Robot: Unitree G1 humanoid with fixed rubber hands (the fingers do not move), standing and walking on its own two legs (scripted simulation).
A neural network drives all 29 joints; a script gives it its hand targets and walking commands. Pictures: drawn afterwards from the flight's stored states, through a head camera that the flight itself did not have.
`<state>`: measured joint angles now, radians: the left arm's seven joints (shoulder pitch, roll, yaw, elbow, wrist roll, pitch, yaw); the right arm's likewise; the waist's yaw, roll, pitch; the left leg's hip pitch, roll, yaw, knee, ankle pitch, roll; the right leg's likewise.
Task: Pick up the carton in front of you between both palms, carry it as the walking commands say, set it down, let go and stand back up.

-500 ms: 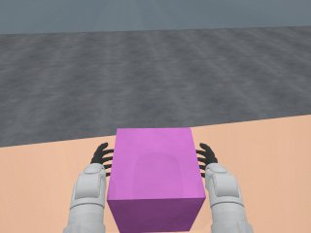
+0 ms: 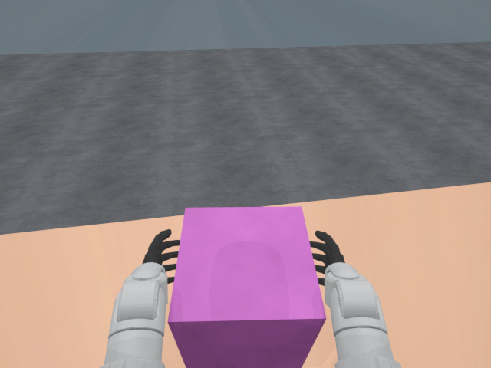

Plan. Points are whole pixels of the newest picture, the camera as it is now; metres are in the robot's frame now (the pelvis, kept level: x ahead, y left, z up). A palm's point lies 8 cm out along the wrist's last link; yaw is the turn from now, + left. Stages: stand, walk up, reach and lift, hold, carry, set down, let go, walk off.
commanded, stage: hold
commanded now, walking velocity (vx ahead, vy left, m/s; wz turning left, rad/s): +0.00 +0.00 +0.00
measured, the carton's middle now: (244, 292) +0.30 +0.00 -0.03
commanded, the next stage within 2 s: carry in 0.20 s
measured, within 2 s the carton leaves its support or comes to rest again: neither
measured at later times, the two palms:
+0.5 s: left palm (143, 245) +0.33 +0.17 +0.07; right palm (317, 244) +0.33 -0.13 +0.07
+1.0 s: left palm (149, 161) +0.58 +0.22 +0.07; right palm (276, 157) +0.59 -0.08 +0.08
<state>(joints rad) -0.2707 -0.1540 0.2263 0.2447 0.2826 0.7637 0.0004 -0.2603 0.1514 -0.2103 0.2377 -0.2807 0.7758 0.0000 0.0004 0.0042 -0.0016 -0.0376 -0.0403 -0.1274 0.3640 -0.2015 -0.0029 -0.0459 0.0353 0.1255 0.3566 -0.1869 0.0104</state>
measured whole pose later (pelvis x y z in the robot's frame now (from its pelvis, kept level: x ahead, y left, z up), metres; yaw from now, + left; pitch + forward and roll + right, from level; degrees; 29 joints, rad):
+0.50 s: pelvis +0.05 +0.02 -0.01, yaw -1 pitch +4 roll -1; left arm -0.18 -0.10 0.14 -0.08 0.14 0.98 0.06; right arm -0.20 0.14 -0.11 -0.05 -0.15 0.98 -0.07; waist 0.00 0.00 -0.16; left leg -0.23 0.01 0.02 0.46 -0.31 0.01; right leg -0.37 -0.04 -0.05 0.70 -0.46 0.02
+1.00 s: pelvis +0.31 +0.06 -0.03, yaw +0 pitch +4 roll +1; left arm -0.21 -0.12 0.14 -0.36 0.09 1.23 0.10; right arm -0.22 0.14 -0.11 -0.32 -0.11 1.22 -0.09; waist 0.02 -0.05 -0.11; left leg -0.48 0.04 0.25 0.58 -0.15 0.07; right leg -0.12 -0.13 -0.11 0.71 -0.49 0.05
